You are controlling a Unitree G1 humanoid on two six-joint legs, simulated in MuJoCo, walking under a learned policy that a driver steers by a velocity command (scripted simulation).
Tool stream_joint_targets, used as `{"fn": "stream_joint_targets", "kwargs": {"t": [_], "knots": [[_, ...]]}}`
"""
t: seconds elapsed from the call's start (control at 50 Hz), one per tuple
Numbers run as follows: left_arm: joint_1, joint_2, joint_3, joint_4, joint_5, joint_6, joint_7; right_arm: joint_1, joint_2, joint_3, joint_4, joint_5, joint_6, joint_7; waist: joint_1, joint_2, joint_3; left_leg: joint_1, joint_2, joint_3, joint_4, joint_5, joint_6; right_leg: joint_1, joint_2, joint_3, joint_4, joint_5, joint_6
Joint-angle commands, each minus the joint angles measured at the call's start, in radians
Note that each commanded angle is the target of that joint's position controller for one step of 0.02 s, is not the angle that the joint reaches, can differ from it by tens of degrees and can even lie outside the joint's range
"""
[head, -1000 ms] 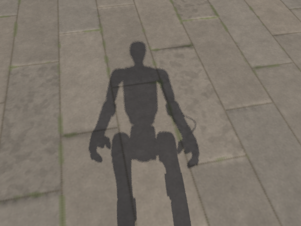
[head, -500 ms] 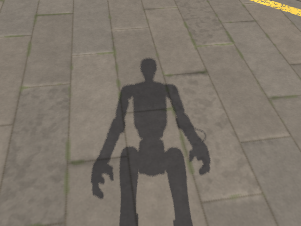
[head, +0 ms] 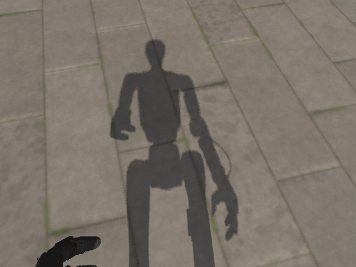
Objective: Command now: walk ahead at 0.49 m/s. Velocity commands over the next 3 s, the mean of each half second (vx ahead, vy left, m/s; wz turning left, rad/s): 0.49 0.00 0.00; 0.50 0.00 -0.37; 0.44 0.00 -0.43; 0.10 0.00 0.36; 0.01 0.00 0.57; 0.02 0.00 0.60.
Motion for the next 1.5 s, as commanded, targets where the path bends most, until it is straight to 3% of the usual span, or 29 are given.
{"fn": "stream_joint_targets", "kwargs": {"t": [0.02,0.04,0.08,0.12,0.18,0.3,0.42,0.48,0.5,0.52,0.54,0.56,0.58,0.62,0.64,0.74,0.86,0.98,1.04,1.08,1.1,1.12,1.14,1.16,1.2,1.22,1.32,1.4,1.5], "knots": [[0.477,0.206,0.061,0.083,0.01,0.012,0.011,0.042,-0.072,0.0,-0.07,0.023,-0.063,0.019,0.206,-0.185,-0.436,-0.724,-0.044,-0.161,0.784,-0.046,0.032,0.97,-0.403,0.803,-0.238,-0.228,-0.262],[0.365,0.167,0.048,0.065,0.003,0.009,0.014,-0.072,-0.13,-0.018,-0.113,0.045,-0.077,0.019,0.183,-0.155,-0.253,-0.791,0.011,-0.126,0.799,0.029,0.046,0.808,-0.366,0.629,-0.259,-0.164,-0.208],[0.224,0.111,0.029,0.04,0.013,0.001,0.006,-0.156,-0.128,-0.03,-0.131,0.028,-0.071,-0.001,0.109,-0.015,-0.113,-0.693,0.091,-0.086,0.692,0.175,0.042,0.491,-0.288,0.402,-0.32,0.036,-0.16],[0.214,0.08,0.02,0.058,0.023,-0.005,-0.001,-0.106,-0.077,-0.034,-0.126,0.019,-0.042,-0.007,0.053,-0.054,-0.089,-0.588,0.125,-0.092,0.611,0.215,0.043,0.36,-0.239,0.306,-0.379,0.043,-0.145],[0.264,0.123,0.028,0.089,0.022,-0.009,0.014,-0.165,-0.068,-0.04,-0.156,0.013,-0.019,-0.011,0.041,-0.06,-0.03,-0.63,0.143,-0.074,0.494,0.274,0.021,0.289,-0.231,0.243,-0.439,0.048,-0.163],[0.367,0.166,0.037,0.119,0.011,0.004,0.045,-0.407,-0.064,-0.036,-0.228,0.003,-0.025,0.004,0.101,-0.051,0.016,-0.687,0.112,-0.04,0.122,0.571,0.0,0.347,-0.2,0.156,-0.46,0.055,-0.117],[0.458,0.186,0.046,0.167,-0.005,0.021,0.05,-0.561,-0.079,-0.026,-0.285,0.018,-0.034,0.034,0.143,-0.057,0.049,-0.676,0.077,-0.025,-0.048,0.515,0.02,0.498,-0.259,0.149,-0.388,0.033,-0.097],[0.431,0.207,0.055,0.167,-0.007,0.036,0.054,-0.489,-0.121,-0.041,-0.279,0.02,-0.045,0.044,0.084,-0.083,0.006,-0.532,0.037,0.01,-0.096,0.409,0.059,0.54,-0.277,0.149,-0.28,0.204,-0.068],[0.418,0.192,0.049,0.163,-0.007,0.041,0.053,-0.373,-0.152,-0.061,-0.244,0.016,-0.048,0.041,0.023,-0.073,-0.059,-0.36,0.003,0.034,-0.12,0.403,0.08,0.512,-0.234,0.123,-0.137,0.358,-0.047],[0.412,0.152,0.033,0.148,0.003,0.042,0.052,-0.174,-0.218,-0.089,-0.191,0.008,-0.051,0.031,-0.053,-0.025,-0.193,-0.069,0.067,-0.037,-0.096,0.419,0.124,0.374,-0.171,0.082,0.117,0.328,-0.014],[0.506,0.048,0.002,0.131,0.009,0.028,0.045,-0.031,-0.325,-0.116,-0.165,-0.009,-0.046,0.025,-0.045,0.197,-0.347,0.343,0.333,-0.441,-0.141,0.297,0.256,-0.04,-0.011,0.005,0.53,-0.049,0.066],[0.507,0.058,0.001,0.142,-0.005,0.005,0.044,-0.011,-0.264,-0.094,-0.162,-0.006,-0.046,0.029,-0.052,0.262,-0.426,0.376,0.405,-0.715,-0.289,0.202,0.288,-0.176,0.036,0.168,0.71,-0.493,0.06],[0.428,0.154,0.03,0.125,-0.036,-0.004,0.044,-0.086,-0.2,-0.074,-0.171,-0.002,-0.051,0.029,-0.041,0.186,-0.29,0.261,0.375,-0.584,-0.303,0.165,0.233,-0.257,-0.018,0.217,0.787,-0.445,0.039],[0.343,0.154,0.039,0.104,-0.029,0.005,0.057,-0.256,-0.121,-0.049,-0.2,-0.004,-0.056,0.032,0.023,0.084,-0.124,-0.022,0.302,-0.333,-0.369,0.246,0.17,-0.21,-0.114,0.176,0.705,-0.266,0.028],[0.357,0.138,0.046,0.109,-0.022,0.021,0.061,-0.294,-0.096,-0.042,-0.199,-0.011,-0.061,0.032,0.057,0.108,-0.087,-0.11,0.267,-0.245,-0.406,0.29,0.148,-0.152,-0.144,0.182,0.652,-0.209,0.028],[0.343,0.084,0.053,0.1,-0.02,0.067,0.058,-0.258,-0.117,-0.052,-0.156,-0.026,-0.07,0.014,0.087,0.072,-0.02,-0.179,0.229,-0.029,-0.474,0.498,0.147,-0.171,-0.148,0.199,0.557,-0.036,0.042],[0.179,0.068,0.048,0.036,-0.005,0.062,0.03,-0.21,-0.141,-0.054,-0.144,-0.022,-0.058,-0.015,0.051,0.048,0.034,-0.108,0.224,0.115,-0.501,0.561,0.126,-0.217,-0.124,0.137,0.27,0.172,0.055],[0.014,0.043,0.03,-0.063,-0.007,0.063,-0.011,-0.111,-0.17,-0.067,-0.119,-0.003,-0.021,-0.024,0.004,0.031,0.085,0.102,0.283,0.193,-0.414,0.733,0.123,-0.281,-0.104,0.03,0.123,0.06,0.021],[0.06,0.083,0.047,-0.089,-0.011,0.066,-0.024,-0.151,-0.213,-0.079,-0.14,0.008,-0.004,-0.031,0.067,0.089,0.014,0.114,0.283,0.239,-0.246,1.195,0.099,-0.089,-0.018,-0.066,0.109,-0.081,-0.027],[0.285,0.168,0.091,-0.049,-0.017,0.069,-0.018,-0.197,-0.24,-0.083,-0.158,0.016,0.007,-0.033,0.2,0.108,-0.113,0.042,0.253,0.256,0.069,1.327,0.067,0.229,0.058,-0.085,0.041,-0.083,-0.085],[0.445,0.246,0.128,-0.01,-0.014,0.075,0.003,-0.208,-0.234,-0.08,-0.175,0.011,0.0,-0.032,0.275,0.041,-0.198,-0.174,0.207,0.253,0.353,1.063,0.022,0.53,0.009,0.053,-0.027,-0.06,-0.134],[0.449,0.338,0.139,-0.002,-0.016,0.074,0.018,-0.145,-0.068,-0.036,-0.223,-0.026,-0.027,-0.014,0.159,-0.23,-0.246,-0.627,0.007,0.192,0.715,0.034,-0.035,0.839,-0.245,0.565,-0.072,-0.109,-0.284],[0.486,0.306,0.12,-0.028,0.004,0.059,0.014,-0.195,-0.102,-0.032,-0.262,0.018,-0.079,0.003,0.182,-0.175,-0.402,-0.777,-0.07,-0.068,0.875,-0.108,-0.026,0.949,-0.36,0.929,-0.241,-0.205,-0.382],[0.464,0.237,0.102,-0.022,0.011,0.047,0.014,-0.307,-0.148,-0.044,-0.294,0.052,-0.106,0.013,0.206,-0.11,-0.285,-0.876,-0.009,-0.111,0.853,-0.015,0.003,0.893,-0.326,0.787,-0.267,-0.137,-0.315],[0.31,0.157,0.079,-0.054,-0.002,0.033,0.012,-0.318,-0.155,-0.05,-0.28,0.021,-0.112,0.003,0.113,0.017,-0.136,-0.775,0.074,-0.1,0.666,0.127,0.015,0.588,-0.236,0.533,-0.269,0.037,-0.236],[0.267,0.131,0.068,-0.072,0.002,0.03,0.015,-0.297,-0.17,-0.062,-0.277,0.007,-0.098,0.0,0.078,0.018,-0.117,-0.698,0.096,-0.104,0.607,0.154,0.004,0.487,-0.206,0.47,-0.289,0.112,-0.221],[0.314,0.201,0.079,-0.076,-0.001,0.028,0.048,-0.39,-0.123,-0.054,-0.334,-0.021,-0.052,-0.007,0.069,-0.011,-0.051,-0.647,0.082,-0.055,0.316,0.315,-0.068,0.291,-0.144,0.352,-0.341,0.223,-0.203],[0.381,0.165,0.064,-0.044,0.007,0.045,0.063,-0.48,-0.08,-0.031,-0.345,-0.017,-0.062,0.015,0.134,-0.072,-0.055,-0.516,0.015,0.009,0.012,0.659,-0.049,0.264,-0.072,0.194,-0.28,0.401,-0.103],[0.383,0.164,0.052,-0.013,0.022,0.047,0.065,-0.5,-0.132,-0.036,-0.357,-0.012,-0.067,0.04,0.135,-0.097,-0.074,-0.516,-0.003,-0.011,-0.087,0.611,0.028,0.434,-0.155,0.228,-0.17,0.428,-0.069]]}}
